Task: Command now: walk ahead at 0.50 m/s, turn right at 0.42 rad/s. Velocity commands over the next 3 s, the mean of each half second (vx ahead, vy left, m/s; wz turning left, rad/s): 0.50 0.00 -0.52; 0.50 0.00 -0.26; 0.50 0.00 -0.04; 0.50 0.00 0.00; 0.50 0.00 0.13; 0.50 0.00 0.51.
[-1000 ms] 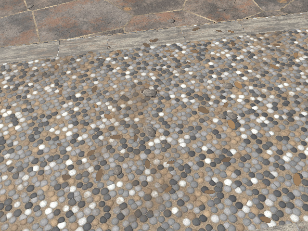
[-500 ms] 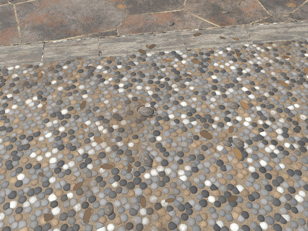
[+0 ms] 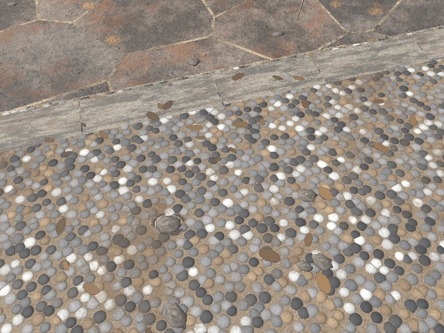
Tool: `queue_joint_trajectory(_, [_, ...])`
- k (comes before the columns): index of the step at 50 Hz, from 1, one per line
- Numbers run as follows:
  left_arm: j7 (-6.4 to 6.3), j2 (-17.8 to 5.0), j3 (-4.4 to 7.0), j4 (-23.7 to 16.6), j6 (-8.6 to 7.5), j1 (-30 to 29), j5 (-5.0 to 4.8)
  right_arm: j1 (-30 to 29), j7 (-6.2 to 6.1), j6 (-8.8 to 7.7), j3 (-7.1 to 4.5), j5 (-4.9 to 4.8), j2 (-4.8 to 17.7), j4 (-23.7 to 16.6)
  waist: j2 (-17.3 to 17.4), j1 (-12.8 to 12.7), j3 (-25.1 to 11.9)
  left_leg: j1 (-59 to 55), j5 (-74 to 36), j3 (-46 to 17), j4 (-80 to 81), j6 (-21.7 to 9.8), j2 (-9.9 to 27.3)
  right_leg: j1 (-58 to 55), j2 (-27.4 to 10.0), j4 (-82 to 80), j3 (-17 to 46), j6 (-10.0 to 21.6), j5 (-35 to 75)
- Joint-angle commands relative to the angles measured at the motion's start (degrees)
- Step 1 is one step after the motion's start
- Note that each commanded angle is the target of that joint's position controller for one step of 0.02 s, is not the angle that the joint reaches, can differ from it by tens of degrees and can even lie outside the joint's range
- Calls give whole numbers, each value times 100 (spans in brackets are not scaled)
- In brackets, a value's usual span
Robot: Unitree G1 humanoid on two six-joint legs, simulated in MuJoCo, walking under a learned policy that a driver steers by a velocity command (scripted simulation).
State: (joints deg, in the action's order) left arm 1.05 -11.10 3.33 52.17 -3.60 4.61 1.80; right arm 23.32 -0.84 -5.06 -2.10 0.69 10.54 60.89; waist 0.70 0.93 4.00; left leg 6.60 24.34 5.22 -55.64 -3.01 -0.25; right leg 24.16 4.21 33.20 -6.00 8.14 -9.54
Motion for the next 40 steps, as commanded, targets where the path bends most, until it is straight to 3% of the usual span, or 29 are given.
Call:
queue_joint_trajectory(1, [-30,-1048,310,177,96,1229,-124,-551,92,-226,-149,1,763,-819,-142,-436,-701,3361,-575,-769,-2203,-74,306,-2925,-2123,-1873,3452,1281,-12])
queue_joint_trajectory(2, [-44,-806,246,153,76,1035,-120,-617,85,-220,-163,19,714,-841,91,-223,-325,3097,-768,-761,-1727,-38,471,-2254,-1851,-2013,2986,1048,514])
queue_joint_trajectory(3, [-79,-642,188,179,45,973,-153,-607,78,-133,-165,112,667,-904,67,-24,-207,2775,-811,-772,-1384,61,569,-1770,-1582,-2080,2609,882,944])
queue_joint_trajectory(4, [-96,-614,165,179,1,995,-160,-520,92,-23,-149,177,569,-911,-31,73,-264,2511,-809,-762,-1144,155,599,-1535,-1420,-2109,2366,815,1181])
queue_joint_trajectory(6, [-109,-789,194,215,-86,1240,-183,-615,120,135,-141,219,500,-1023,-114,115,-285,2488,-850,-637,-784,326,579,-1351,-1252,-2151,2147,837,1585])
queue_joint_trajectory(8, [-116,-953,227,208,-95,1453,-186,-1101,139,205,-137,210,531,-1256,-214,28,-162,2732,-1230,-535,-271,477,596,-1254,-1131,-2271,2078,797,1549])
queue_joint_trajectory(11, [-97,-927,218,199,-58,1842,-180,-1948,163,232,-122,171,586,-1602,-342,-260,-53,3078,-1930,-476,607,586,545,-1488,-1012,-2278,2134,595,1628])
queue_joint_trajectory(18, [-173,-1059,248,108,15,2429,-86,-3101,217,162,-24,82,663,-2184,-491,-680,-109,3185,-2244,-530,1889,480,193,-2542,-1114,-1720,2491,465,2385])
queue_joint_trajectory(20, [-225,-1163,280,13,15,2275,-67,-2941,207,107,-38,60,787,-2241,-557,-510,-139,2672,-2050,-634,2324,367,123,-2565,-1191,-1475,2644,326,2582])
queue_joint_trajectory(22, [-213,-1321,323,-130,-17,1899,-63,-2027,138,36,-125,40,1018,-2013,-570,-59,-475,1196,-1653,-561,2705,182,-134,-2178,-1044,-756,2599,76,3417])
queue_joint_trajectory(23, [-155,-1326,325,-172,-61,1787,-103,-1211,69,-38,-200,64,1194,-1801,-283,346,-929,52,-1829,-614,3041,27,-28,-1870,-719,266,2360,-58,3409])
queue_joint_trajectory(24, [-100,-1001,240,-367,-116,1814,-175,-305,-36,-86,-296,201,1596,-1757,248,647,-1780,-1327,-839,-1740,3131,-237,1154,-1119,-365,1763,2033,-162,1958])
queue_joint_trajectory(25, [-116,-456,142,-514,-81,2574,-394,-281,-41,-13,-402,308,2089,-1806,1673,216,-2448,-2641,-658,-4312,3643,-912,2689,631,520,3346,1345,-341,-2213])
queue_joint_trajectory(26, [-170,-983,192,-381,10,2518,-173,-593,-11,83,-368,212,1653,-1848,980,74,-2026,-2070,126,-4801,3854,-975,2581,1195,-10,3952,1304,-274,-2042])
queue_joint_trajectory(27, [-127,-1020,210,-370,39,2101,-74,-956,8,90,-236,155,1118,-1907,323,41,-1145,-1183,68,-3877,3997,-852,2263,1200,-245,3912,1262,-294,-1422])
queue_joint_trajectory(28, [-72,-888,183,-418,42,1814,-49,-1134,36,69,-160,156,858,-1862,66,-6,-695,-562,-609,-3053,4133,-752,1933,1076,-408,3662,1212,-338,-1059])
queue_joint_trajectory(29, [-21,-802,173,-445,73,1702,8,-1080,38,38,-130,157,788,-1780,278,-53,-524,-237,-1216,-2487,4227,-648,1684,938,-514,3451,1194,-375,-943])
queue_joint_trajectory(31, [60,-690,146,-457,184,1752,57,-874,73,-66,-118,101,785,-1583,572,-180,-462,92,-2158,-1861,4341,-599,1432,679,-524,3243,1147,-444,-885])
queue_joint_trajectory(34, [117,-633,107,-575,241,1416,65,-582,136,-205,-148,32,876,-1390,504,-211,-436,-4,-2735,-1441,4534,-743,1431,995,-523,2917,1146,-514,-623])
queue_joint_trajectory(37, [175,-610,36,-837,222,661,71,-380,145,-190,-151,23,893,-1248,432,-116,-215,-56,-2692,-1049,4778,-764,1336,1353,-646,2118,983,-632,-59])
queue_joint_trajectory(40, [233,-452,-102,-1042,170,-20,46,-206,162,-149,-159,-5,942,-1123,458,4,-124,91,-2945,-619,4822,-671,1136,915,-731,970,510,-681,501])
